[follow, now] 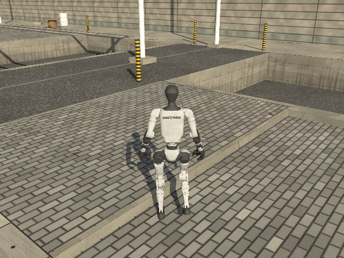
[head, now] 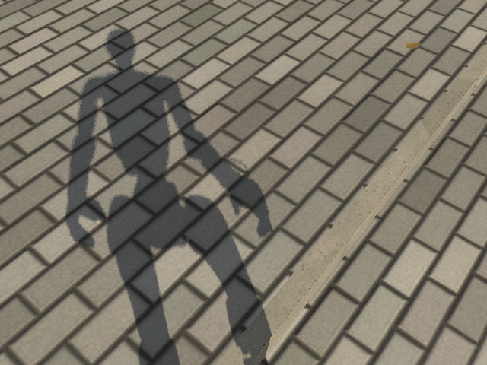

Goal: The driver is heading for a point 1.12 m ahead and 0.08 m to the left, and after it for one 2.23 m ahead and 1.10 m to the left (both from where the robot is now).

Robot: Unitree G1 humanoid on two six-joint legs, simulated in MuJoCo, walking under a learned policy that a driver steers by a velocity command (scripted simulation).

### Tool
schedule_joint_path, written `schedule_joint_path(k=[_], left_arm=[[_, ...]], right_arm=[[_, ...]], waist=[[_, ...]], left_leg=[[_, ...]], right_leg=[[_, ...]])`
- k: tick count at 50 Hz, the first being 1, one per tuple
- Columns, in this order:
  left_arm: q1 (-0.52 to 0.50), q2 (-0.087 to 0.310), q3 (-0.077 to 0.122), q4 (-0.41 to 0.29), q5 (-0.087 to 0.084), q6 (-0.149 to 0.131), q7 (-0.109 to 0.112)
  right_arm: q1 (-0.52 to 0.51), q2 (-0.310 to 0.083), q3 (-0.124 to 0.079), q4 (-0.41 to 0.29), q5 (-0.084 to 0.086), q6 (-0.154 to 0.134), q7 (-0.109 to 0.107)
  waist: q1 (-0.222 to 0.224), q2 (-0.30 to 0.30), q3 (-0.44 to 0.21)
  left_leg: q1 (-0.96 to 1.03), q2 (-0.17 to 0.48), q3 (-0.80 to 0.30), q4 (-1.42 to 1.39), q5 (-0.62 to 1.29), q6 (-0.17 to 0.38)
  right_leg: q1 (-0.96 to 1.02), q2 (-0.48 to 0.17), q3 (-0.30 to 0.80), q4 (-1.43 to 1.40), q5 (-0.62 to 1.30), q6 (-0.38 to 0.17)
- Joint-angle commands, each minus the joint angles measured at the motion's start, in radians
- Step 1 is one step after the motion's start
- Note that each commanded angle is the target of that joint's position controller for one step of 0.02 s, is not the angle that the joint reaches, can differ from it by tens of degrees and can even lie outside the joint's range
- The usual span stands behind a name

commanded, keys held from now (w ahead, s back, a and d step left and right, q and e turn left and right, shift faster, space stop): w+e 0.10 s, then w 0.24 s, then w+q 0.66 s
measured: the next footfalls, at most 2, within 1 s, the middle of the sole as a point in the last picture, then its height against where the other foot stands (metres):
right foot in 0.34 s outside the picture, level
left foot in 0.96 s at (253, 285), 0.11 m higher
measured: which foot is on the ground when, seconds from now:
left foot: down 0.00-0.34, up 0.36-0.94, down 0.96-1.00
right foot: up 0.00-0.32, down 0.34-0.96, up 0.98-1.00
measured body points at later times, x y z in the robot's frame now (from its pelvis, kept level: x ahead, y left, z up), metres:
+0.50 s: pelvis +0.25 -0.10 +0.00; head +0.28 -0.12 +0.44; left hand +0.39 +0.13 -0.11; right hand +0.27 -0.37 -0.15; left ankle +0.17 +0.05 -0.61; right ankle +0.28 -0.19 -0.74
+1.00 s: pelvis +0.53 -0.07 +0.00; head +0.56 -0.07 +0.45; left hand +0.48 +0.17 -0.13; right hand +0.76 -0.24 -0.10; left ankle +0.62 -0.02 -0.63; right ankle +0.31 -0.20 -0.65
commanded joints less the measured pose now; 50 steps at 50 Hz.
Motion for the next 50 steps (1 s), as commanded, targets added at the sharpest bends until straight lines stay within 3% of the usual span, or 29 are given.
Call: schedule_joint_path(k=[1,3,6,10,13,15,16,17,18,19,20,21,22,24,26,29,31,34,37,38,40,41,43,45,46,47,48,49,50], left_arm=[[0.035,0.013,0.004,-0.083,0.001,0.009,-0.003],[-0.015,0.014,0.001,-0.122,0.010,0.013,-0.004],[-0.081,0.012,-0.004,-0.159,0.007,0.008,-0.018],[-0.197,-0.013,-0.017,-0.202,0.005,0.005,-0.041],[-0.253,0.007,-0.013,-0.238,0.003,0.004,-0.053],[-0.210,0.040,0.004,-0.239,0.013,0.000,-0.056],[-0.090,0.072,0.025,-0.205,0.019,-0.004,-0.054],[0.072,0.123,0.054,-0.152,0.021,-0.002,-0.044],[0.230,0.111,0.024,-0.095,0.144,-0.019,-0.042],[0.266,0.251,0.057,-0.085,0.130,-0.012,-0.037],[0.250,0.210,0.060,-0.093,0.097,-0.009,-0.032],[0.177,0.154,0.039,-0.085,0.091,-0.012,-0.029],[0.101,0.087,0.018,-0.082,0.084,-0.018,-0.033],[0.048,0.043,0.000,-0.076,0.070,-0.028,-0.034],[0.051,0.039,-0.001,-0.061,0.064,-0.046,-0.035],[0.126,0.032,0.000,-0.012,0.067,-0.059,-0.031],[0.190,0.016,-0.006,0.029,0.070,-0.058,-0.023],[0.279,-0.002,-0.017,0.097,0.081,-0.057,-0.007],[0.298,0.020,-0.021,0.134,0.086,-0.065,-0.004],[0.286,0.013,-0.025,0.147,0.080,-0.062,0.005],[0.270,0.017,-0.031,0.162,0.072,-0.057,0.023],[0.234,0.028,-0.035,0.148,0.059,-0.055,0.030],[0.229,0.035,-0.037,0.138,0.042,-0.048,0.033],[0.234,0.097,-0.023,0.130,0.028,-0.044,0.038],[0.219,0.137,-0.009,0.123,0.036,-0.033,0.036],[0.205,0.168,0.003,0.105,0.036,-0.030,0.017],[0.189,0.180,0.012,0.076,0.028,-0.042,0.004],[0.159,0.034,-0.015,-0.025,0.035,-0.056,-0.037],[0.092,0.070,-0.001,-0.064,0.068,-0.070,-0.060]], right_arm=[[0.009,-0.101,-0.027,-0.029,0.004,-0.016,0.000],[0.030,-0.128,-0.038,-0.017,-0.001,-0.014,-0.001],[0.055,-0.152,-0.045,-0.011,-0.001,-0.003,-0.005],[0.107,-0.169,-0.044,0.001,0.017,0.015,-0.003],[0.139,-0.197,-0.052,0.019,0.038,0.031,0.000],[0.135,-0.217,-0.058,0.026,0.048,0.042,-0.004],[0.120,-0.217,-0.056,0.028,0.048,0.050,-0.007],[0.137,-0.185,-0.043,0.026,0.041,0.052,-0.013],[0.193,-0.078,-0.011,0.006,-0.036,0.055,0.004],[0.337,0.008,0.006,-0.011,0.008,0.058,0.016],[0.230,-0.071,-0.016,0.004,0.001,0.067,0.001],[0.153,-0.055,-0.013,-0.022,0.007,0.063,0.003],[0.121,-0.057,-0.009,-0.026,0.005,0.059,0.008],[0.179,-0.047,-0.013,-0.001,-0.015,0.087,0.015],[0.186,-0.036,-0.017,0.000,-0.012,0.109,0.026],[0.091,-0.010,-0.020,-0.030,-0.010,0.125,0.023],[-0.012,0.013,-0.015,-0.077,-0.009,0.130,0.006],[-0.106,0.061,0.001,-0.132,-0.012,0.132,-0.008],[-0.219,0.097,0.024,-0.213,-0.008,0.135,-0.021],[-0.266,0.106,0.038,-0.254,-0.015,0.133,-0.017],[-0.327,0.102,0.048,-0.296,-0.018,0.132,-0.004],[-0.309,0.091,0.050,-0.294,-0.026,0.132,0.013],[-0.286,0.112,0.060,-0.278,-0.021,0.137,0.027],[-0.199,0.113,0.058,-0.248,-0.017,0.136,0.029],[-0.099,0.087,0.048,-0.221,-0.011,0.131,0.028],[0.037,0.030,0.027,-0.196,0.006,0.123,0.029],[0.133,-0.050,-0.007,-0.182,-0.006,0.113,0.028],[0.087,-0.213,-0.053,-0.163,0.004,0.114,0.019],[0.103,-0.245,-0.077,-0.156,0.019,0.129,0.008]], waist=[[0.016,0.116,-0.003],[0.008,0.094,0.006],[-0.013,0.091,-0.003],[-0.050,0.099,0.024],[-0.052,0.125,0.051],[-0.006,0.154,0.015],[0.068,0.152,-0.055],[0.137,0.132,-0.147],[0.143,0.012,-0.255],[0.085,-0.307,-0.400],[0.133,-0.093,-0.365],[0.100,-0.076,-0.228],[0.055,-0.009,-0.129],[-0.001,-0.058,-0.092],[-0.020,-0.049,-0.072],[0.006,-0.080,-0.018],[0.022,-0.042,0.033],[0.018,0.005,0.077],[0.004,0.013,0.109],[-0.021,0.050,0.123],[-0.022,0.039,0.141],[-0.034,0.045,0.118],[-0.006,0.017,0.077],[-0.039,-0.062,-0.041],[-0.082,-0.132,-0.118],[-0.138,-0.194,-0.216],[-0.199,-0.169,-0.300],[-0.107,0.213,-0.339],[-0.109,0.147,-0.380]], left_leg=[[0.089,0.295,-0.209,-0.228,0.147,0.169],[0.109,0.313,-0.156,-0.227,0.232,0.183],[0.155,0.304,-0.073,-0.217,0.266,0.170],[0.173,0.297,-0.004,-0.204,0.244,0.135],[0.246,0.335,-0.007,-0.182,0.278,0.116],[0.299,0.343,0.008,-0.076,0.503,0.097],[0.293,0.312,0.045,0.073,0.640,0.076],[0.186,0.263,0.079,0.280,0.659,0.046],[0.014,0.168,0.114,0.596,0.164,0.010],[-0.300,-0.007,0.029,0.969,-0.472,-0.029],[-0.372,0.031,-0.131,1.083,-0.380,-0.005],[-0.406,0.056,-0.128,1.133,-0.305,0.006],[-0.403,0.099,-0.132,1.045,-0.231,0.013],[-0.308,0.108,-0.118,1.040,-0.184,0.011],[-0.315,0.089,-0.113,1.076,-0.147,0.012],[-0.500,0.070,-0.103,1.249,-0.149,0.023],[-0.720,0.069,-0.118,1.402,-0.207,0.046],[-0.964,0.056,-0.135,1.577,-0.265,0.069],[-1.138,0.046,-0.125,1.656,-0.323,0.093],[-1.115,0.073,-0.131,1.536,-0.307,0.097],[-1.044,0.079,-0.070,1.340,-0.279,0.089],[-0.934,0.102,-0.014,1.195,-0.237,0.091],[-0.691,0.084,0.120,0.988,-0.246,0.119],[-0.451,-0.011,0.212,0.856,-0.262,0.165],[-0.366,-0.051,0.199,0.790,-0.306,0.184],[-0.189,-0.117,0.148,0.679,-0.381,0.210],[0.059,-0.070,-0.094,0.524,-0.368,0.261],[0.285,0.228,-0.753,0.191,-0.345,0.376],[0.305,0.266,-1.083,-0.021,-0.315,0.368]], right_leg=[[-0.159,-0.101,0.034,-0.011,0.064,0.017],[-0.219,-0.106,0.036,-0.078,0.113,0.034],[-0.239,-0.102,0.023,-0.230,0.251,0.037],[-0.151,-0.069,-0.059,-0.465,0.330,0.018],[-0.114,-0.044,-0.096,-0.562,0.237,-0.015],[-0.015,0.000,-0.132,-0.627,0.158,-0.054],[0.148,0.041,-0.162,-0.694,0.206,-0.080],[0.400,0.069,-0.165,-0.701,0.273,-0.100],[0.615,-0.115,0.026,-0.723,0.317,-0.089],[0.859,-0.403,0.493,-0.827,0.505,-0.240],[0.784,-0.346,0.442,-0.849,0.501,-0.211],[0.645,-0.322,0.295,-0.850,0.486,-0.191],[0.516,-0.272,0.209,-0.877,0.475,-0.147],[0.367,-0.232,0.109,-0.935,0.445,-0.111],[0.317,-0.224,0.063,-0.993,0.379,-0.124],[0.366,-0.250,0.040,-1.056,0.233,-0.157],[0.448,-0.277,0.030,-1.074,0.141,-0.162],[0.541,-0.299,-0.008,-1.047,0.149,-0.142],[0.553,-0.310,-0.051,-1.058,0.079,-0.119],[0.514,-0.285,-0.093,-1.089,0.065,-0.093],[0.463,-0.233,-0.170,-1.156,0.108,-0.081],[0.449,-0.212,-0.237,-1.175,0.251,-0.088],[0.427,-0.191,-0.333,-1.165,0.642,-0.110],[0.511,-0.228,-0.363,-0.973,1.445,-0.108],[0.589,-0.251,-0.358,-0.797,1.657,-0.097],[0.598,-0.262,-0.342,-0.552,1.726,-0.099],[0.424,-0.239,-0.330,-0.236,1.426,-0.058],[-0.019,0.003,-0.280,0.202,0.083,0.038],[-0.160,0.066,-0.020,0.368,0.049,0.030]])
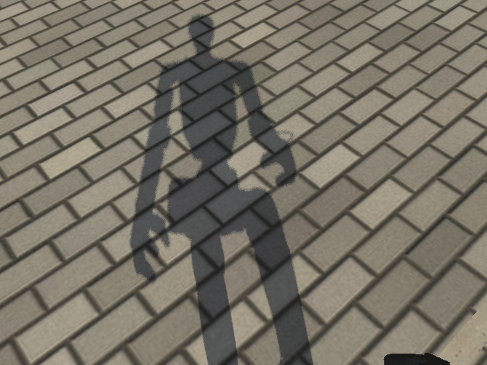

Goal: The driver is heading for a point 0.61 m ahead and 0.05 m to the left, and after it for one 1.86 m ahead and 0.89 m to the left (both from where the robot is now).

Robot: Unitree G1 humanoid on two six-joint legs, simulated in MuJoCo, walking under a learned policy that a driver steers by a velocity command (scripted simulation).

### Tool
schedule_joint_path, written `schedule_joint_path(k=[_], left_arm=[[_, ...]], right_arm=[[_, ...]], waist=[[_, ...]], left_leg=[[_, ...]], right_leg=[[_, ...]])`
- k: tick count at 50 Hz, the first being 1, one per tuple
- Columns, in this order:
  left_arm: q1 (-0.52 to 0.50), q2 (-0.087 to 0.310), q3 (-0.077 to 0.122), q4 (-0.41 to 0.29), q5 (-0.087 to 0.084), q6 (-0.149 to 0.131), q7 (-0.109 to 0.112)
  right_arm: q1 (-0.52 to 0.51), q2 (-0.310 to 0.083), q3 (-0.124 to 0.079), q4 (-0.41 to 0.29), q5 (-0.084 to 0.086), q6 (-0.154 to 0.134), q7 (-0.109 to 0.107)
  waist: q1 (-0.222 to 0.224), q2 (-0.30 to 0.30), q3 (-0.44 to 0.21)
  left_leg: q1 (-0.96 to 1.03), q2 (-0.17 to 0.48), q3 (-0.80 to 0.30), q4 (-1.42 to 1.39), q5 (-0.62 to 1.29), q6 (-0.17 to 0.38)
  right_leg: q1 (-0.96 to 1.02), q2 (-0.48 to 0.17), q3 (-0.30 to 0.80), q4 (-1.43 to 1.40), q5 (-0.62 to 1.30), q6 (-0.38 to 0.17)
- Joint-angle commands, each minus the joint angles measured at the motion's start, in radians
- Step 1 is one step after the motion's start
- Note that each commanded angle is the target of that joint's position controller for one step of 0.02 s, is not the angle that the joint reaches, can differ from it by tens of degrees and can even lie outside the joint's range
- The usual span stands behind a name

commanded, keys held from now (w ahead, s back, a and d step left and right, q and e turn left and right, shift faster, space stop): w+q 0.38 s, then w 0.62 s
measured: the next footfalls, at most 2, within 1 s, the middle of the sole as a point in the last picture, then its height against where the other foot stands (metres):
right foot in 0.46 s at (281, 325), level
left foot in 0.96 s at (163, 262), level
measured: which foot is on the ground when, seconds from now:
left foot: down 0.00-0.46, up 0.48-0.94, down 0.96-1.00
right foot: up 0.00-0.44, down 0.46-0.98, up 1.00-1.00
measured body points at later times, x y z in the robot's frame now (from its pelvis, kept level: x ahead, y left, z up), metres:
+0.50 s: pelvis +0.36 +0.02 +0.08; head +0.37 +0.03 +0.53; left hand +0.55 +0.28 +0.03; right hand +0.39 -0.24 -0.05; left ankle +0.12 +0.04 -0.59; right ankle +0.49 -0.05 -0.63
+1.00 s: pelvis +0.62 +0.14 +0.09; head +0.65 +0.16 +0.54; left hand +0.48 +0.36 -0.05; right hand +0.93 +0.03 +0.02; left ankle +0.68 +0.26 -0.63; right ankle +0.51 -0.05 -0.59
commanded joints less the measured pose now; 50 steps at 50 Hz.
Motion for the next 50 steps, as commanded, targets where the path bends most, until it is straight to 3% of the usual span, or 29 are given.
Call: schedule_joint_path(k=[1,2,3,4,5,6,9,11,13,16,20,22,23,24,25,26,27,29,30,33,36,37,38,41,45,47,48,49,50], left_arm=[[-0.094,0.133,0.038,-0.216,0.012,-0.046,-0.051],[-0.100,0.128,0.028,-0.190,0.060,-0.039,-0.064],[-0.120,0.102,0.014,-0.212,0.100,-0.040,-0.051],[-0.149,0.051,-0.006,-0.257,0.109,-0.032,-0.034],[-0.161,0.039,-0.017,-0.273,0.082,-0.025,-0.026],[-0.175,0.061,-0.019,-0.276,0.063,-0.016,-0.024],[-0.254,0.088,-0.034,-0.295,0.063,-0.034,-0.018],[-0.333,0.119,-0.022,-0.311,0.035,-0.036,-0.016],[-0.409,0.096,-0.031,-0.341,0.031,-0.039,-0.014],[-0.572,0.067,-0.048,-0.385,0.041,-0.003,-0.036],[-0.620,0.129,-0.022,-0.379,0.026,0.015,-0.050],[-0.441,0.187,0.002,-0.304,0.000,-0.003,-0.027],[-0.142,0.189,0.007,-0.216,-0.018,-0.023,-0.013],[0.089,0.232,0.020,-0.144,0.002,-0.038,-0.022],[0.200,0.201,0.020,-0.106,0.030,-0.038,-0.030],[0.196,0.195,0.030,-0.079,0.054,-0.033,-0.012],[-0.010,0.185,0.031,-0.098,0.030,-0.031,-0.008],[-0.176,0.043,-0.011,-0.112,0.012,-0.024,0.005],[-0.202,0.012,-0.016,-0.112,0.011,-0.026,0.010],[-0.177,0.062,0.007,-0.082,0.024,-0.059,0.008],[-0.124,0.092,0.013,-0.058,0.039,-0.067,-0.025],[-0.071,0.210,0.046,-0.035,-0.047,-0.051,-0.004],[-0.039,0.214,0.045,-0.020,-0.059,-0.046,0.006],[0.032,0.198,0.045,0.014,-0.046,-0.028,0.010],[0.055,0.187,0.050,0.040,-0.039,-0.005,0.007],[0.030,0.186,0.047,0.032,-0.034,0.003,0.010],[-0.010,0.171,0.039,-0.003,-0.019,-0.003,0.014],[0.085,0.060,0.004,-0.025,-0.009,-0.027,0.005],[0.075,0.108,0.016,-0.009,-0.028,-0.053,-0.005]], right_arm=[[0.220,-0.306,-0.115,0.019,0.002,0.000,-0.026],[0.410,-0.153,-0.057,0.153,-0.054,-0.075,0.011],[0.405,-0.115,-0.047,0.211,-0.053,-0.105,0.023],[0.287,-0.074,-0.026,0.218,-0.050,-0.120,0.029],[0.215,-0.049,-0.010,0.213,-0.046,-0.129,0.034],[0.211,-0.047,-0.003,0.225,-0.051,-0.131,0.033],[0.273,-0.082,-0.002,0.258,-0.078,-0.141,0.036],[0.260,-0.115,-0.002,0.229,-0.092,-0.148,0.047],[0.374,-0.127,-0.003,0.248,-0.067,-0.165,0.039],[0.438,-0.155,-0.029,0.236,-0.031,-0.164,0.049],[0.475,-0.234,-0.075,0.243,-0.036,-0.146,0.082],[0.445,-0.251,-0.088,0.238,-0.046,-0.143,0.072],[0.404,-0.217,-0.076,0.220,-0.070,-0.145,0.071],[0.567,-0.066,-0.036,0.215,-0.092,-0.162,0.051],[0.570,-0.039,-0.018,0.219,-0.072,-0.164,0.059],[0.359,-0.136,-0.052,0.166,-0.033,-0.143,0.070],[0.304,-0.146,-0.056,0.154,-0.025,-0.133,0.055],[0.289,-0.121,-0.039,0.164,-0.089,-0.118,0.024],[0.252,-0.090,-0.027,0.152,-0.100,-0.109,0.025],[0.206,-0.058,-0.014,0.138,-0.059,-0.094,0.033],[0.131,-0.058,-0.008,0.126,-0.061,-0.081,0.051],[0.014,-0.070,-0.010,0.072,0.062,-0.094,-0.001],[-0.026,-0.076,-0.003,0.058,0.071,-0.104,-0.019],[-0.122,-0.107,-0.011,0.029,0.050,-0.110,-0.021],[-0.163,-0.125,-0.024,-0.009,0.043,-0.111,-0.002],[0.045,-0.191,-0.063,0.048,0.034,-0.113,-0.006],[0.263,-0.268,-0.090,0.098,0.023,-0.112,-0.016],[0.367,-0.359,-0.110,0.119,0.012,-0.100,-0.022],[0.412,-0.284,-0.095,0.130,0.024,-0.089,-0.025]], waist=[[-0.070,0.022,-0.250],[-0.146,-0.039,-0.028],[-0.088,-0.012,-0.005],[-0.003,-0.056,-0.038],[0.042,-0.027,-0.061],[0.049,0.007,-0.085],[0.046,-0.022,-0.091],[0.038,0.008,-0.066],[0.002,0.018,-0.066],[-0.057,0.029,-0.018],[-0.028,0.062,0.035],[0.041,0.042,-0.046],[0.132,0.023,-0.233],[0.107,-0.230,-0.495],[0.164,-0.335,-0.540],[0.198,-0.096,-0.290],[0.116,-0.068,-0.093],[0.020,-0.047,-0.106],[-0.001,-0.052,-0.106],[-0.013,-0.059,-0.084],[-0.001,-0.047,-0.045],[0.020,-0.020,0.024],[0.029,-0.031,0.027],[0.068,-0.075,0.048],[0.046,-0.097,0.024],[-0.063,-0.108,-0.108],[-0.151,-0.057,-0.248],[-0.128,0.192,-0.390],[-0.145,0.206,-0.463]], left_leg=[[0.768,0.312,-1.064,-0.796,-0.080,0.174],[0.585,0.228,-0.823,-0.697,-0.165,0.078],[0.518,0.198,-0.722,-0.653,-0.052,0.079],[0.441,0.178,-0.660,-0.665,-0.023,0.066],[0.371,0.162,-0.634,-0.705,0.031,0.063],[0.380,0.160,-0.612,-0.722,0.112,0.071],[0.408,0.073,-0.453,-0.741,0.244,-0.004],[0.271,0.052,-0.413,-0.791,0.383,-0.023],[0.402,0.053,-0.425,-0.774,0.616,-0.033],[0.544,0.069,-0.459,-0.819,0.601,-0.023],[0.663,0.177,-0.519,-0.790,0.916,-0.027],[0.750,0.172,-0.483,-0.638,1.230,-0.118],[0.642,0.147,-0.468,-0.442,1.259,-0.172],[0.367,0.013,-0.452,-0.117,0.808,-0.239],[-0.016,-0.139,-0.371,0.283,-0.166,-0.308],[-0.128,-0.070,-0.359,0.358,-0.044,-0.221],[-0.135,0.012,-0.347,0.346,0.072,-0.181],[0.053,0.115,-0.338,0.166,0.165,-0.141],[0.099,0.140,-0.310,0.120,0.120,-0.147],[0.098,0.159,-0.241,-0.016,0.190,-0.173],[0.197,0.159,-0.156,-0.277,0.417,-0.182],[0.213,0.157,-0.178,-0.320,0.465,-0.177],[0.190,0.150,-0.184,-0.388,0.484,-0.179],[0.154,0.136,-0.180,-0.536,0.502,-0.177],[0.220,0.103,-0.158,-0.634,0.374,-0.126],[0.530,0.057,-0.127,-0.672,0.352,-0.076],[0.856,0.197,-0.278,-0.618,0.435,-0.011],[1.244,0.445,-0.707,-0.674,0.399,0.158],[1.266,0.474,-0.903,-0.784,0.295,0.197]], right_leg=[[-0.685,0.095,0.249,0.738,0.104,-0.026],[-0.824,0.098,0.436,0.785,0.208,-0.056],[-0.849,0.089,0.398,0.763,0.202,-0.076],[-0.856,0.075,0.400,0.756,0.219,-0.101],[-0.847,0.071,0.393,0.772,0.214,-0.124],[-0.909,0.083,0.370,0.848,0.185,-0.136],[-0.959,0.079,0.289,0.716,0.182,-0.123],[-0.778,0.059,0.196,0.565,0.230,-0.083],[-0.782,0.065,0.183,0.435,0.234,-0.010],[-0.678,0.077,0.154,-0.057,0.309,0.036],[-0.494,0.142,0.132,-0.318,0.350,0.013],[-0.323,0.149,0.133,-0.379,0.405,-0.044],[0.052,0.073,0.187,-0.266,0.488,-0.133],[0.566,-0.115,0.423,-0.161,0.838,-0.374],[0.792,-0.318,0.834,-0.333,0.645,-0.542],[0.548,-0.276,0.830,-0.504,0.360,-0.382],[0.249,-0.257,0.701,-0.569,0.213,-0.323],[-0.023,-0.189,0.524,-0.688,0.304,-0.316],[-0.086,-0.169,0.485,-0.725,0.305,-0.311],[-0.172,-0.095,0.328,-0.768,0.306,-0.294],[-0.272,-0.053,0.211,-0.769,0.433,-0.272],[-0.302,-0.071,0.238,-0.777,0.374,-0.218],[-0.251,-0.082,0.244,-0.783,0.328,-0.205],[-0.088,-0.104,0.248,-0.756,0.303,-0.188],[0.068,-0.141,0.247,-0.647,0.481,-0.163],[0.039,-0.082,0.193,-0.407,0.751,-0.121],[-0.165,-0.032,0.148,-0.134,0.607,-0.083],[-0.587,0.127,0.121,0.263,0.033,-0.009],[-0.721,0.130,0.264,0.444,-0.247,-0.010]])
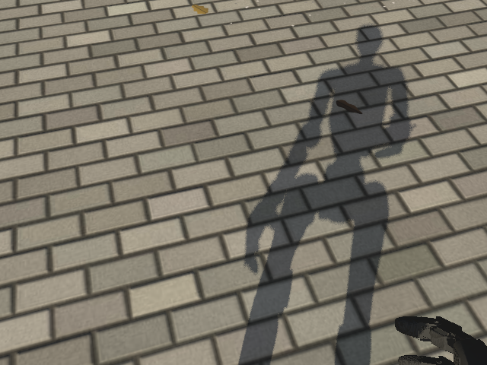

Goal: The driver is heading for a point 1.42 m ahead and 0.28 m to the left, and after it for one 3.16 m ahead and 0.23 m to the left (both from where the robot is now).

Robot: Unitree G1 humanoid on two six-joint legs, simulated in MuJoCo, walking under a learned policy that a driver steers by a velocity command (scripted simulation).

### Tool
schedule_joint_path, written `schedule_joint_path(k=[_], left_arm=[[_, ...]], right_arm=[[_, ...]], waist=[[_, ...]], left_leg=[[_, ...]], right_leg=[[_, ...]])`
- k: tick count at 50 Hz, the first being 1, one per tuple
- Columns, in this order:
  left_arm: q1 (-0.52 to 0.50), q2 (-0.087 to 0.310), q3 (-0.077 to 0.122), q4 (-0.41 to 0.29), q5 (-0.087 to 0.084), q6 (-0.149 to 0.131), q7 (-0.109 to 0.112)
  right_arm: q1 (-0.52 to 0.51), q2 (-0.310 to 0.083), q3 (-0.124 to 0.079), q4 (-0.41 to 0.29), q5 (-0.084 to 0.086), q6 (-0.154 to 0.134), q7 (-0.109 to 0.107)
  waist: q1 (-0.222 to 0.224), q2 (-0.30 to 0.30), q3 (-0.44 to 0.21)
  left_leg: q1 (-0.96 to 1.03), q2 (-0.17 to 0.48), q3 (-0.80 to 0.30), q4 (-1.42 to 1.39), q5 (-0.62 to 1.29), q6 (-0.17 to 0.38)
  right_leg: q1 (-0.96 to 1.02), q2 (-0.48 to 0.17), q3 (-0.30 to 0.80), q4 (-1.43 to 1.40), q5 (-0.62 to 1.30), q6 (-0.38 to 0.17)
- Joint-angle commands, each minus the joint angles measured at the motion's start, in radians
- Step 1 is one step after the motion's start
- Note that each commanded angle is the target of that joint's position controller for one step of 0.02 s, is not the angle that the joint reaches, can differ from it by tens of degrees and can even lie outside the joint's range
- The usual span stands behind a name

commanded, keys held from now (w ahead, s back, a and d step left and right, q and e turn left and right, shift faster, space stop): w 0.50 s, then w+q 0.50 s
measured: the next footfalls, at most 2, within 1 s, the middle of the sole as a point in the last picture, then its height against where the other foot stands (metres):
right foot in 0.44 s outside the picture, level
left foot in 1.00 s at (226, 288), level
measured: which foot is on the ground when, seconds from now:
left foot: down 0.00-0.46, up 0.48-0.98, down 1.00-1.00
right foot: up 0.00-0.42, down 0.44-1.00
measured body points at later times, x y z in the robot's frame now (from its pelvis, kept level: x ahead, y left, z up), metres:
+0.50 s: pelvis +0.27 -0.05 +0.00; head +0.31 -0.05 +0.45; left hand +0.49 +0.18 -0.09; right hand +0.26 -0.32 -0.14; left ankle +0.11 +0.10 -0.68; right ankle +0.36 -0.14 -0.72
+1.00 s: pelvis +0.53 +0.00 -0.01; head +0.57 +0.01 +0.44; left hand +0.48 +0.27 -0.15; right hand +0.78 -0.19 -0.10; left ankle +0.64 +0.11 -0.72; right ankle +0.37 -0.15 -0.72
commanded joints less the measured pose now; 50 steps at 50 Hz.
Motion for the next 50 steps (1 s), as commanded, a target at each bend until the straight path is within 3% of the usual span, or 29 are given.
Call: schedule_joint_path(k=[1,2,3,4,6,8,10,13,18,20,21,22,23,24,25,26,27,28,30,33,36,39,43,45,47,48,49,50], left_arm=[[-0.044,0.120,0.021,-0.111,-0.028,-0.062,-0.012],[-0.121,0.130,0.024,-0.136,-0.028,-0.061,-0.005],[-0.157,0.120,0.028,-0.147,-0.015,-0.053,0.005],[-0.151,0.109,0.034,-0.149,-0.004,-0.038,0.012],[-0.128,0.056,0.027,-0.151,0.000,-0.010,0.013],[-0.176,0.050,0.025,-0.173,0.009,-0.001,0.014],[-0.259,0.042,0.018,-0.196,0.013,-0.002,0.008],[-0.380,0.037,0.010,-0.222,0.004,-0.005,-0.004],[-0.516,0.073,0.012,-0.278,-0.006,-0.010,-0.028],[-0.492,0.094,0.020,-0.279,-0.005,-0.016,-0.035],[-0.421,0.113,0.031,-0.259,-0.001,-0.018,-0.033],[-0.267,0.158,0.056,-0.211,0.004,-0.019,-0.027],[-0.070,0.242,0.081,-0.175,0.012,-0.018,-0.018],[-0.023,0.294,0.092,-0.154,0.006,-0.012,-0.025],[-0.022,0.202,0.069,-0.163,-0.001,-0.010,-0.024],[-0.104,0.164,0.058,-0.179,0.000,-0.011,-0.018],[-0.180,0.143,0.050,-0.193,0.007,-0.013,-0.018],[-0.229,0.112,0.043,-0.194,0.014,-0.018,-0.021],[-0.256,0.075,0.037,-0.181,0.025,-0.031,-0.025],[-0.228,0.107,0.050,-0.149,0.027,-0.041,-0.015],[-0.208,0.124,0.056,-0.127,0.027,-0.037,0.001],[-0.196,0.136,0.058,-0.114,0.021,-0.033,0.012],[-0.124,0.156,0.066,-0.075,0.009,-0.015,0.019],[-0.116,0.169,0.072,-0.067,0.001,0.000,0.020],[-0.143,0.197,0.080,-0.074,-0.006,0.012,0.026],[-0.155,0.213,0.085,-0.079,-0.009,0.019,0.030],[-0.177,0.221,0.086,-0.084,-0.011,0.027,0.034],[-0.180,0.211,0.080,-0.096,-0.006,0.027,0.038]], right_arm=[[0.409,-0.194,-0.071,0.059,0.005,0.022,-0.021],[0.321,-0.157,-0.062,0.040,0.005,0.022,-0.022],[0.250,-0.125,-0.054,0.034,-0.002,0.019,-0.017],[0.214,-0.096,-0.046,0.034,-0.012,0.013,-0.011],[0.218,-0.102,-0.051,0.054,-0.015,0.003,-0.002],[0.253,-0.140,-0.062,0.075,-0.014,-0.003,-0.009],[0.281,-0.162,-0.069,0.090,-0.008,0.000,-0.019],[0.332,-0.186,-0.073,0.114,0.001,0.004,-0.026],[0.415,-0.209,-0.080,0.164,0.015,0.016,-0.025],[0.410,-0.222,-0.085,0.174,0.014,0.026,-0.027],[0.399,-0.220,-0.083,0.176,0.015,0.032,-0.028],[0.399,-0.194,-0.073,0.173,0.010,0.035,-0.030],[0.397,-0.154,-0.055,0.144,-0.012,0.031,-0.033],[0.509,-0.043,-0.023,0.141,-0.006,0.008,-0.024],[0.454,-0.149,-0.049,0.153,0.011,-0.010,-0.019],[0.362,-0.188,-0.061,0.127,0.031,-0.019,-0.017],[0.313,-0.176,-0.060,0.119,0.029,-0.016,-0.024],[0.289,-0.162,-0.064,0.115,0.017,-0.006,-0.031],[0.326,-0.126,-0.067,0.123,0.020,0.024,-0.035],[0.296,-0.100,-0.068,0.109,0.017,0.045,-0.037],[0.234,-0.092,-0.069,0.087,0.010,0.046,-0.028],[0.138,-0.077,-0.060,0.056,0.006,0.044,-0.010],[0.020,-0.066,-0.050,-0.002,0.007,0.049,0.012],[-0.011,-0.074,-0.052,-0.032,0.009,0.052,0.024],[0.016,-0.098,-0.064,-0.049,0.008,0.055,0.034],[0.071,-0.119,-0.077,-0.045,0.008,0.058,0.035],[0.199,-0.154,-0.099,-0.015,0.011,0.059,0.034],[0.377,-0.226,-0.136,0.032,0.011,0.062,0.021]], waist=[[-0.199,0.171,-0.273],[-0.164,0.105,-0.183],[-0.123,0.056,-0.111],[-0.080,0.058,-0.071],[-0.042,0.070,-0.039],[-0.039,0.054,-0.017],[-0.057,0.043,-0.001],[-0.096,0.046,0.017],[-0.134,0.058,0.048],[-0.107,0.076,0.032],[-0.065,0.078,-0.005],[-0.005,0.059,-0.096],[0.061,-0.060,-0.248],[0.013,-0.329,-0.362],[0.045,-0.224,-0.337],[0.038,-0.162,-0.205],[0.006,-0.075,-0.135],[-0.023,-0.052,-0.076],[-0.072,-0.088,-0.046],[-0.082,-0.062,-0.005],[-0.073,-0.051,0.013],[-0.042,-0.053,0.043],[0.003,-0.039,0.091],[0.000,-0.050,0.099],[-0.036,-0.081,0.063],[-0.072,-0.103,0.021],[-0.148,-0.098,-0.044],[-0.227,-0.056,-0.134]], left_leg=[[0.850,0.365,-0.615,-0.225,-0.024,0.266],[0.689,0.318,-0.473,-0.252,0.023,0.226],[0.524,0.281,-0.392,-0.298,0.085,0.202],[0.408,0.247,-0.330,-0.336,0.115,0.184],[0.296,0.230,-0.268,-0.387,0.134,0.188],[0.268,0.225,-0.216,-0.413,0.187,0.196],[0.265,0.202,-0.160,-0.420,0.209,0.173],[0.271,0.175,-0.105,-0.421,0.179,0.137],[0.438,0.240,-0.139,-0.355,0.117,0.113],[0.480,0.253,-0.145,-0.290,0.202,0.093],[0.483,0.226,-0.120,-0.205,0.337,0.076],[0.433,0.173,-0.077,-0.032,0.433,0.051],[0.232,0.105,-0.013,0.292,0.210,0.008],[-0.161,-0.056,-0.024,0.611,-0.372,-0.052],[-0.276,-0.008,-0.141,0.736,-0.429,-0.042],[-0.331,0.037,-0.134,0.756,-0.339,-0.028],[-0.288,0.085,-0.112,0.721,-0.249,-0.027],[-0.246,0.112,-0.114,0.665,-0.196,-0.030],[-0.153,0.137,-0.133,0.606,-0.148,-0.029],[-0.200,0.132,-0.157,0.532,-0.061,-0.040],[-0.237,0.118,-0.160,0.386,0.089,-0.050],[-0.190,0.107,-0.094,0.221,0.211,-0.047],[-0.227,0.098,-0.044,0.104,0.181,-0.028],[-0.231,0.085,-0.013,0.075,0.095,-0.007],[-0.130,0.035,0.046,0.061,-0.011,0.026],[-0.037,-0.004,0.079,0.063,-0.063,0.046],[0.133,-0.050,0.102,0.015,-0.046,0.076],[0.425,-0.052,0.036,-0.027,0.001,0.119]], right_leg=[[-0.736,-0.025,0.103,0.605,-0.032,-0.013],[-0.712,-0.076,0.071,0.566,0.063,-0.014],[-0.650,-0.103,0.060,0.498,0.119,-0.008],[-0.578,-0.127,0.068,0.445,0.149,-0.006],[-0.515,-0.138,0.062,0.376,0.171,-0.002],[-0.534,-0.143,0.057,0.280,0.256,0.006],[-0.527,-0.137,0.047,0.123,0.388,0.003],[-0.456,-0.098,0.019,-0.077,0.526,-0.004],[-0.465,-0.073,0.020,-0.218,0.457,-0.038],[-0.394,-0.051,0.000,-0.259,0.381,-0.065],[-0.285,-0.021,-0.030,-0.291,0.366,-0.083],[-0.070,-0.014,-0.032,-0.287,0.379,-0.113],[0.236,-0.203,0.184,-0.262,0.451,-0.185],[0.549,-0.391,0.633,-0.390,0.247,-0.338],[0.533,-0.373,0.693,-0.451,0.128,-0.312],[0.407,-0.351,0.541,-0.465,0.161,-0.267],[0.262,-0.318,0.427,-0.492,0.251,-0.244],[0.142,-0.288,0.346,-0.529,0.316,-0.232],[0.029,-0.252,0.238,-0.592,0.363,-0.212],[0.008,-0.253,0.122,-0.636,0.489,-0.211],[0.037,-0.240,0.016,-0.646,0.561,-0.189],[0.035,-0.219,-0.076,-0.662,0.547,-0.161],[0.169,-0.262,-0.125,-0.631,0.568,-0.150],[0.237,-0.286,-0.143,-0.582,0.648,-0.137],[0.263,-0.291,-0.176,-0.477,0.933,-0.115],[0.265,-0.287,-0.190,-0.381,1.101,-0.103],[0.231,-0.261,-0.215,-0.208,1.191,-0.082],[0.066,-0.217,-0.225,0.041,1.059,-0.043]])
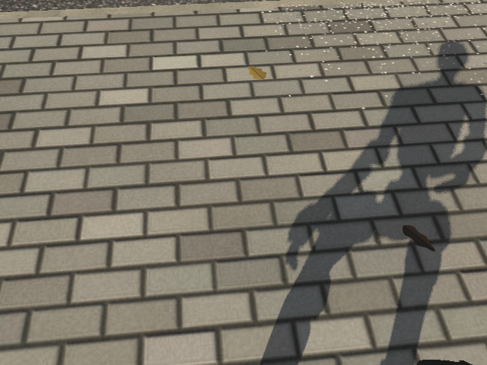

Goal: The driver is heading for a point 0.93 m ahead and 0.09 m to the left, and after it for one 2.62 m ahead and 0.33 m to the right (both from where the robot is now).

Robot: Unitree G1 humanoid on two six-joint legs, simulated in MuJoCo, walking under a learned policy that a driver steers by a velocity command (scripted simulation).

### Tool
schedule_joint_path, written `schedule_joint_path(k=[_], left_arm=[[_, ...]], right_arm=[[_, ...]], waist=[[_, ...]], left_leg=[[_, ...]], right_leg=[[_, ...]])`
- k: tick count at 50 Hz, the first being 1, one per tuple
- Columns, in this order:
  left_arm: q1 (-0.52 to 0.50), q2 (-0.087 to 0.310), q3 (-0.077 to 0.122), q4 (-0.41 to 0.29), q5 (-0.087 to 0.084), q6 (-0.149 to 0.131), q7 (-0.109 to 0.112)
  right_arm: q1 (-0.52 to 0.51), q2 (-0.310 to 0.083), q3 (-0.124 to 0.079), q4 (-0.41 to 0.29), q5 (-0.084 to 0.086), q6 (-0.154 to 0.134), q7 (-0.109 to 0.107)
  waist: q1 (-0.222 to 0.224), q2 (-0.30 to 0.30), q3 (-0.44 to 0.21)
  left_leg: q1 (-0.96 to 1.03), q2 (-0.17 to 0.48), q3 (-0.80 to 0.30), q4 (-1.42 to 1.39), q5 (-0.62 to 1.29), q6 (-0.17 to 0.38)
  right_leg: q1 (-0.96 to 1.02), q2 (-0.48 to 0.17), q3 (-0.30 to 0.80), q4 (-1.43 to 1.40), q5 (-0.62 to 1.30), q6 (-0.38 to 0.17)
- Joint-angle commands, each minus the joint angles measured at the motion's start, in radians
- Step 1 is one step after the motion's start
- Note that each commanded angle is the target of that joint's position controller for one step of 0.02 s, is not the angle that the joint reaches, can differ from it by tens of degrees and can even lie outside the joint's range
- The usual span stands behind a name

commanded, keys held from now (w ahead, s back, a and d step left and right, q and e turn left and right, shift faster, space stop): w+q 0.36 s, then w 0.56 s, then w+e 0.08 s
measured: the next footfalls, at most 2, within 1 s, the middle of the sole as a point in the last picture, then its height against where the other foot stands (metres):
right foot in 0.50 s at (283, 361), level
left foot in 1.00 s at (168, 291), level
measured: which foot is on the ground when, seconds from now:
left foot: down 0.00-0.50, up 0.52-0.98, down 1.00-1.00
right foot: down 0.00-0.02, up 0.04-0.48, down 0.50-1.00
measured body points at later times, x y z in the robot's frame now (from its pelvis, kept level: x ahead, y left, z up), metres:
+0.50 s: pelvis +0.29 +0.01 +0.01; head +0.31 +0.02 +0.46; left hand +0.46 +0.30 -0.07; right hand +0.39 -0.27 -0.11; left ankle +0.12 +0.09 -0.72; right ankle +0.43 -0.07 -0.72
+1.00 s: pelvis +0.54 +0.11 +0.01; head +0.57 +0.12 +0.46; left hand +0.42 +0.36 -0.12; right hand +0.85 -0.02 -0.05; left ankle +0.61 +0.25 -0.72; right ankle +0.44 -0.07 -0.72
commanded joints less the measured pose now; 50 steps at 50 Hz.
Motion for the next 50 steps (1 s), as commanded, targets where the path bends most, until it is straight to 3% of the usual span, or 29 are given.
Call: schedule_joint_path(k=[1,2,3,4,5,6,7,9,12,15,18,22,23,24,25,26,27,28,29,30,31,34,36,39,43,46,48,49,50], left_arm=[[0.003,0.082,0.002,-0.117,0.036,-0.019,0.001],[-0.008,0.057,-0.018,-0.146,0.016,-0.067,-0.018],[-0.129,0.125,0.001,-0.170,-0.025,-0.097,-0.031],[-0.171,0.123,-0.002,-0.183,-0.030,-0.109,-0.031],[-0.174,0.122,0.002,-0.173,-0.006,-0.109,-0.022],[-0.166,0.134,0.014,-0.170,0.012,-0.097,-0.015],[-0.152,0.131,0.018,-0.175,0.015,-0.081,-0.015],[-0.150,0.105,0.016,-0.187,0.023,-0.059,-0.013],[-0.260,0.080,0.007,-0.228,0.031,-0.050,-0.009],[-0.363,0.057,-0.005,-0.259,0.022,-0.056,-0.020],[-0.429,0.076,-0.004,-0.292,0.008,-0.064,-0.033],[-0.395,0.113,0.004,-0.293,0.010,-0.085,-0.054],[-0.343,0.120,0.009,-0.280,0.012,-0.090,-0.054],[-0.247,0.146,0.023,-0.254,0.022,-0.095,-0.049],[-0.090,0.193,0.036,-0.232,0.035,-0.097,-0.045],[0.056,0.281,0.063,-0.191,0.043,-0.086,-0.045],[0.076,0.209,0.049,-0.169,0.006,-0.079,-0.054],[0.010,0.141,0.029,-0.187,-0.004,-0.074,-0.051],[-0.055,0.122,0.017,-0.203,0.010,-0.063,-0.048],[-0.097,0.102,0.008,-0.202,0.017,-0.058,-0.049],[-0.116,0.085,-0.001,-0.202,0.025,-0.060,-0.048],[-0.095,0.099,0.000,-0.180,0.015,-0.066,-0.049],[-0.072,0.137,0.009,-0.166,0.010,-0.064,-0.042],[-0.036,0.158,0.013,-0.149,0.000,-0.053,-0.036],[0.045,0.171,0.011,-0.114,-0.010,-0.040,-0.035],[0.072,0.183,0.013,-0.093,-0.013,-0.024,-0.033],[0.061,0.199,0.017,-0.087,-0.016,-0.013,-0.028],[0.049,0.194,0.013,-0.090,-0.018,-0.010,-0.026],[0.027,0.161,-0.001,-0.110,-0.005,-0.014,-0.026]], right_arm=[[0.382,-0.322,-0.114,0.032,0.007,0.001,-0.030],[0.390,-0.314,-0.097,0.004,0.001,-0.011,-0.027],[0.380,-0.238,-0.077,0.005,-0.012,-0.017,-0.026],[0.318,-0.195,-0.066,-0.002,-0.007,-0.024,-0.029],[0.235,-0.164,-0.055,-0.021,-0.003,-0.026,-0.029],[0.181,-0.134,-0.045,-0.038,-0.007,-0.028,-0.031],[0.163,-0.125,-0.040,-0.049,-0.013,-0.028,-0.034],[0.173,-0.148,-0.045,-0.051,-0.009,-0.033,-0.044],[0.222,-0.183,-0.054,-0.044,-0.005,-0.033,-0.062],[0.264,-0.180,-0.054,-0.036,0.000,-0.025,-0.068],[0.307,-0.181,-0.055,-0.021,0.006,-0.020,-0.068],[0.331,-0.167,-0.051,-0.006,-0.003,-0.011,-0.078],[0.321,-0.164,-0.050,-0.009,-0.004,-0.008,-0.078],[0.311,-0.143,-0.042,-0.017,-0.007,-0.009,-0.075],[0.296,-0.110,-0.025,-0.037,-0.020,-0.012,-0.070],[0.454,-0.054,-0.009,-0.035,0.005,-0.025,-0.068],[0.459,-0.108,-0.011,-0.021,0.017,-0.033,-0.069],[0.338,-0.178,-0.028,-0.038,0.019,-0.036,-0.067],[0.247,-0.172,-0.025,-0.061,0.008,-0.037,-0.067],[0.198,-0.158,-0.025,-0.077,-0.010,-0.039,-0.064],[0.202,-0.146,-0.028,-0.079,-0.017,-0.039,-0.062],[0.219,-0.095,-0.017,-0.077,-0.014,-0.033,-0.059],[0.154,-0.080,-0.008,-0.102,-0.020,-0.034,-0.059],[0.059,-0.059,0.005,-0.121,-0.017,-0.039,-0.051],[-0.058,-0.065,0.008,-0.152,-0.004,-0.043,-0.035],[-0.107,-0.082,0.005,-0.178,0.000,-0.050,-0.020],[-0.045,-0.113,-0.010,-0.169,-0.004,-0.058,-0.018],[0.074,-0.149,-0.030,-0.134,-0.010,-0.061,-0.024],[0.255,-0.209,-0.054,-0.095,-0.024,-0.062,-0.035]], waist=[[-0.159,0.174,-0.259],[-0.139,0.207,-0.409],[-0.179,0.116,-0.323],[-0.152,0.069,-0.216],[-0.102,-0.008,-0.146],[-0.063,-0.006,-0.109],[-0.038,0.009,-0.098],[-0.022,0.017,-0.080],[-0.050,0.027,-0.042],[-0.093,0.064,-0.026],[-0.120,0.078,-0.016],[-0.103,0.106,-0.025],[-0.072,0.117,-0.038],[-0.027,0.108,-0.095],[0.044,0.040,-0.223],[0.017,-0.253,-0.371],[0.029,-0.302,-0.348],[0.049,-0.174,-0.184],[0.033,-0.088,-0.105],[0.007,-0.056,-0.031],[-0.023,-0.077,-0.024],[-0.043,-0.107,-0.029],[-0.032,-0.090,-0.023],[-0.001,-0.085,-0.018],[0.043,-0.088,0.010],[0.041,-0.100,0.028],[-0.015,-0.109,-0.002],[-0.079,-0.096,-0.071],[-0.161,-0.064,-0.200]], left_leg=[[0.820,0.189,-0.444,-0.065,-0.014,0.212],[0.972,0.334,-0.899,-0.260,-0.146,0.340],[0.930,0.296,-0.779,-0.291,-0.123,0.270],[0.789,0.257,-0.628,-0.287,-0.053,0.226],[0.622,0.216,-0.520,-0.297,0.033,0.194],[0.495,0.184,-0.450,-0.319,0.113,0.178],[0.421,0.164,-0.427,-0.342,0.141,0.175],[0.342,0.142,-0.380,-0.365,0.204,0.179],[0.288,0.102,-0.323,-0.374,0.217,0.153],[0.264,0.063,-0.302,-0.356,0.117,0.108],[0.302,0.089,-0.364,-0.320,0.048,0.097],[0.433,0.148,-0.439,-0.210,0.094,0.079],[0.441,0.137,-0.436,-0.167,0.169,0.066],[0.430,0.087,-0.408,-0.060,0.285,0.043],[0.317,0.034,-0.345,0.184,0.212,0.009],[-0.040,-0.116,-0.229,0.548,-0.160,-0.080],[-0.218,-0.099,-0.254,0.695,-0.449,-0.089],[-0.285,-0.049,-0.266,0.748,-0.375,-0.085],[-0.266,-0.005,-0.218,0.732,-0.296,-0.081],[-0.244,0.029,-0.194,0.661,-0.245,-0.081],[-0.189,0.063,-0.187,0.600,-0.206,-0.080],[-0.140,0.086,-0.142,0.484,-0.169,-0.095],[-0.161,0.097,-0.124,0.362,-0.092,-0.112],[-0.115,0.084,-0.098,0.164,0.074,-0.121],[-0.060,0.048,-0.073,0.011,0.162,-0.122],[-0.058,0.032,-0.070,-0.055,0.085,-0.092],[0.077,0.002,-0.056,-0.113,0.037,-0.065],[0.260,-0.018,-0.041,-0.146,0.048,-0.041],[0.550,0.076,-0.126,-0.100,0.086,0.008]], right_leg=[[-0.597,-0.034,0.042,0.787,0.345,-0.028],[-0.819,0.107,0.274,0.992,-0.132,-0.018],[-0.926,0.045,0.351,1.018,-0.057,-0.045],[-0.931,0.000,0.338,0.950,0.038,-0.064],[-0.862,-0.041,0.334,0.861,0.102,-0.061],[-0.782,-0.067,0.333,0.789,0.139,-0.052],[-0.725,-0.076,0.336,0.753,0.158,-0.042],[-0.698,-0.069,0.318,0.666,0.193,-0.014],[-0.709,-0.036,0.303,0.456,0.362,0.016],[-0.643,0.015,0.299,0.233,0.532,0.013],[-0.610,0.040,0.315,0.138,0.559,0.004],[-0.570,0.038,0.315,0.073,0.451,-0.045],[-0.500,0.051,0.292,0.041,0.431,-0.067],[-0.354,0.052,0.286,0.024,0.432,-0.100],[-0.103,-0.078,0.411,0.063,0.457,-0.166],[0.274,-0.293,0.829,0.019,0.308,-0.350],[0.294,-0.355,1.064,-0.104,0.052,-0.377],[0.162,-0.314,0.946,-0.127,-0.028,-0.328],[0.026,-0.272,0.814,-0.141,0.036,-0.293],[-0.100,-0.230,0.724,-0.172,0.140,-0.284],[-0.166,-0.197,0.660,-0.190,0.228,-0.268],[-0.224,-0.160,0.544,-0.235,0.403,-0.275],[-0.221,-0.162,0.492,-0.256,0.491,-0.283],[-0.223,-0.130,0.403,-0.265,0.528,-0.255],[-0.187,-0.140,0.375,-0.244,0.502,-0.238],[-0.102,-0.184,0.396,-0.197,0.535,-0.223],[-0.096,-0.184,0.405,-0.106,0.681,-0.201],[-0.129,-0.143,0.375,0.020,0.804,-0.179],[-0.279,-0.092,0.339,0.247,0.723,-0.142]])
Over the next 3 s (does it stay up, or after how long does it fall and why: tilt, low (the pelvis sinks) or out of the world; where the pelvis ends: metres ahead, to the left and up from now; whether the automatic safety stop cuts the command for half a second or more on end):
stays up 1.56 -0.08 0.01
